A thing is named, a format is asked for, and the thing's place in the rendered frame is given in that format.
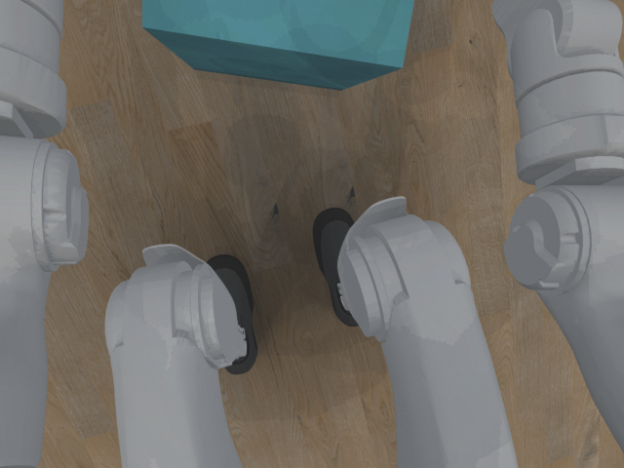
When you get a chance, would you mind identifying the right robot thigh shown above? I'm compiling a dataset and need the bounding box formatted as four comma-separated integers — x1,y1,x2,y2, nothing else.
343,214,519,468

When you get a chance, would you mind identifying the left robot forearm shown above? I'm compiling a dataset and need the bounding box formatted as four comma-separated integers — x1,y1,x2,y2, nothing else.
0,0,67,138

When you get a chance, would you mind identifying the right robot forearm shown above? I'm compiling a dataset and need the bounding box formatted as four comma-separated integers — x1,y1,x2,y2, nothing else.
492,0,624,191

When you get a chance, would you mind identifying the robot right upper arm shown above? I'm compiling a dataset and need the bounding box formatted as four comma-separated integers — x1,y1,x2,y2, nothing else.
503,185,624,453

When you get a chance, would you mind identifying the robot right foot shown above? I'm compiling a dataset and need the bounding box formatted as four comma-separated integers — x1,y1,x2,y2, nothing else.
313,208,359,327

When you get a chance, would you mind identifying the robot left upper arm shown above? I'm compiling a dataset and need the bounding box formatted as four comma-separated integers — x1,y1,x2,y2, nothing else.
0,136,89,468

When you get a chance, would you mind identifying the carton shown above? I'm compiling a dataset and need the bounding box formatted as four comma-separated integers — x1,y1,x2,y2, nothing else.
142,0,414,91

